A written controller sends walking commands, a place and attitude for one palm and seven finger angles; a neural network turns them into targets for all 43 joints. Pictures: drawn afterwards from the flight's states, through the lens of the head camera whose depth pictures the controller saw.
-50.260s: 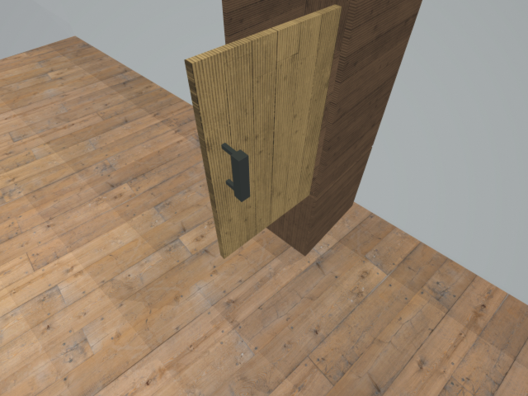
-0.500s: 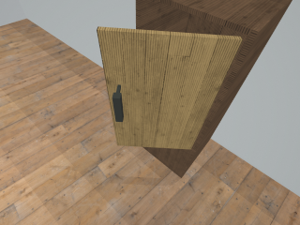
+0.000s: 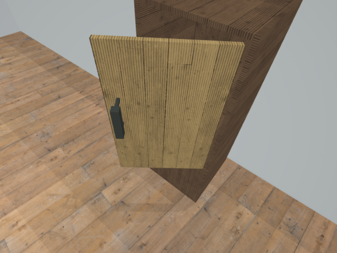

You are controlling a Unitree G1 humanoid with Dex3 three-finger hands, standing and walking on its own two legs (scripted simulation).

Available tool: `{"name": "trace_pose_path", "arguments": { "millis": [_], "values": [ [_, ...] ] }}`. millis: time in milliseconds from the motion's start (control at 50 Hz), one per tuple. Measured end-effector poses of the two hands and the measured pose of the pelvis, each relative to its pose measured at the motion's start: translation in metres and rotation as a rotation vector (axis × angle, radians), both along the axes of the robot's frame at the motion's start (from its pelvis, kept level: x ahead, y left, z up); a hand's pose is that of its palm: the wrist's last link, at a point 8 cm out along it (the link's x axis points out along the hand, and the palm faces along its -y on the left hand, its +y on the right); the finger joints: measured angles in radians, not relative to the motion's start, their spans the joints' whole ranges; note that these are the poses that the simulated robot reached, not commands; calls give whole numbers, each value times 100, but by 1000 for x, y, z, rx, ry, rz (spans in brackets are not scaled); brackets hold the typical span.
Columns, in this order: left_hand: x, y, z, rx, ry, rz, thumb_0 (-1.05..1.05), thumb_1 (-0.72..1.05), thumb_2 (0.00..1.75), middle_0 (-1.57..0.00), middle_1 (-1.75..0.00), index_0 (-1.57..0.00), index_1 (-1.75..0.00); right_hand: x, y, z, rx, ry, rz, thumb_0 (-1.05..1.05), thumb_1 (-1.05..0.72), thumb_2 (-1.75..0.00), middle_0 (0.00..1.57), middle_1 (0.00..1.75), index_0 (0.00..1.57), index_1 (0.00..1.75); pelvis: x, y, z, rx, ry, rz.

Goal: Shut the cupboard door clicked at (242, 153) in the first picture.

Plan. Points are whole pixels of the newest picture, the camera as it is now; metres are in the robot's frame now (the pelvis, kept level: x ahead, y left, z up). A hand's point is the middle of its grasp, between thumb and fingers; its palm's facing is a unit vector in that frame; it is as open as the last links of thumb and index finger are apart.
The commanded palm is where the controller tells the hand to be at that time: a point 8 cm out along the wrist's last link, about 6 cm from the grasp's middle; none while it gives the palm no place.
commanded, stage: look again from close up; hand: left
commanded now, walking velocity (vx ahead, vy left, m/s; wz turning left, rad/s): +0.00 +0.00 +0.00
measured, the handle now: (119, 118) +0.50 +0.17 +0.00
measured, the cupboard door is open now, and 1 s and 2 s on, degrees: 38 38 38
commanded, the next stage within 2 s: shuffle to correct the standing spot in 0.58 s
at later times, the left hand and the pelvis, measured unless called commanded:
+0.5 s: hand out of the picture +0.06 +0.26 -0.17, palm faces +0.03 -0.96 -0.29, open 7.4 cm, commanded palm none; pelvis -0.01 +0.03 -0.01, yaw +1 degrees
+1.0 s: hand out of the picture -0.09 +0.21 -0.18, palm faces +0.02 -0.98 -0.18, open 7.4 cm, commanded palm none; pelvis -0.03 +0.03 +0.00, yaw +0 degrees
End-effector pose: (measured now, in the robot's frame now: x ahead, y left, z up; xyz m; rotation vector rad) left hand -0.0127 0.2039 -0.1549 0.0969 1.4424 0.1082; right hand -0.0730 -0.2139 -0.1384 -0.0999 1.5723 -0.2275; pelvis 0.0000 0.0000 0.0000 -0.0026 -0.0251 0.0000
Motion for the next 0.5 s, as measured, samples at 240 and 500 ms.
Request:
{"name": "trace_pose_path", "arguments": {
  "millis": [240, 500],
  "values": [
    [28, 42, 5, 102, -128, -17, 1, 91, 89, -20, -30, -20, -30, 102, -7, -10, -25, -291, 92, 1, -91, -90, 20, 30, 20, 29, 5, 10, -11, -14, 3, 13],
    [63, 99, 22, 171, -311, -54, 1, 91, 89, -20, -30, -20, -30, 189, -22, 31, -127, -552, 225, 1, -91, -90, 20, 30, 20, 29, -12, 30, -10, -21, -24, 12]
  ]
}}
